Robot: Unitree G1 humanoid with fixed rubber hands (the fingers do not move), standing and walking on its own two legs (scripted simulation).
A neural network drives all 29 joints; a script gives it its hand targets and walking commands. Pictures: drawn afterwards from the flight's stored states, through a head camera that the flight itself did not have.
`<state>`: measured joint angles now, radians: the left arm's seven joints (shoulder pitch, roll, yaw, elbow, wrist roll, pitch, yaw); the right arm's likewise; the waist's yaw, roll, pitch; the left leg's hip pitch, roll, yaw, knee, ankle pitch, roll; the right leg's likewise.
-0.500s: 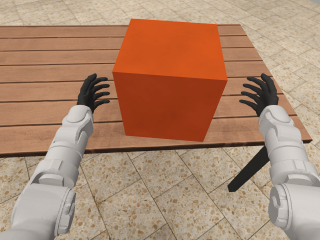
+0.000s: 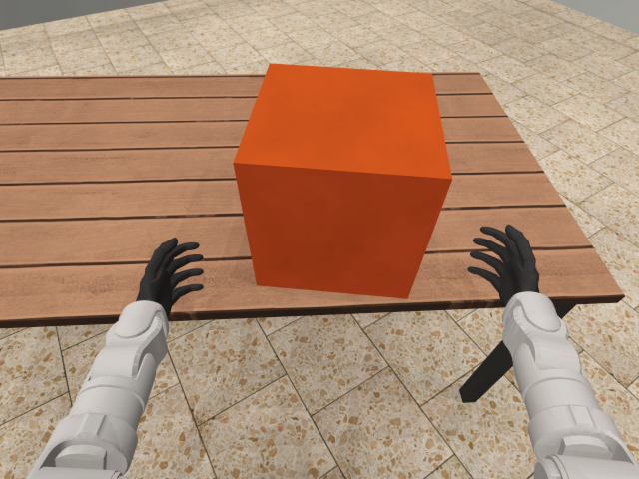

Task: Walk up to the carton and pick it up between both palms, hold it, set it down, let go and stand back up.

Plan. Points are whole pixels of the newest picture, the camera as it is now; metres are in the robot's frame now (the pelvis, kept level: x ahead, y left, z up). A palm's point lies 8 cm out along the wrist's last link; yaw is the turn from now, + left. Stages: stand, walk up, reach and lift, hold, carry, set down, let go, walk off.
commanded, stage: set down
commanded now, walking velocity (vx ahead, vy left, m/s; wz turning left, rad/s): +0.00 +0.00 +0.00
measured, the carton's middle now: (340, 184) +0.56 -0.03 +0.04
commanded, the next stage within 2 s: none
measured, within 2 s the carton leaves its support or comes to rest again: neither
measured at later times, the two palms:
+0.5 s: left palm (144, 335) +0.30 +0.22 +0.02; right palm (503, 328) +0.30 -0.22 +0.03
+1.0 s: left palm (138, 379) +0.25 +0.22 +0.01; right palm (520, 361) +0.26 -0.23 +0.03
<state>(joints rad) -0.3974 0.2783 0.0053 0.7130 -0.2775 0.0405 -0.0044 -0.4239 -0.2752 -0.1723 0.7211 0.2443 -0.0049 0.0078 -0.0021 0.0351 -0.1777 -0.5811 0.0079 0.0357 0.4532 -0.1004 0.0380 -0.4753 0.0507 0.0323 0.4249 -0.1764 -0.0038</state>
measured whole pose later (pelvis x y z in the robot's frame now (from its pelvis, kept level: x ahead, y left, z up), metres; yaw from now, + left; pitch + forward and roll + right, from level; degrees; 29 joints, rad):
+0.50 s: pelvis -0.01 +0.00 +0.00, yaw +0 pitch +4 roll -2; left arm -0.29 0.28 -0.01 0.72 -0.28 -0.01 -0.04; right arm -0.28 -0.19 -0.12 0.68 0.21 -0.06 -0.03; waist 0.00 0.03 -0.09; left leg -0.42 0.01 0.04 0.45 -0.11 0.04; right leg -0.31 0.05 0.03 0.42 -0.19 0.00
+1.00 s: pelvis -0.02 +0.00 +0.00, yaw +1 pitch +0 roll -2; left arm -0.10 0.28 -0.07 0.59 -0.28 -0.05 -0.03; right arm -0.08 -0.20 -0.10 0.47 0.21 -0.01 -0.03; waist 0.00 0.03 -0.06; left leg -0.35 0.00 0.04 0.45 -0.11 0.04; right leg -0.24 0.05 0.03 0.42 -0.19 0.00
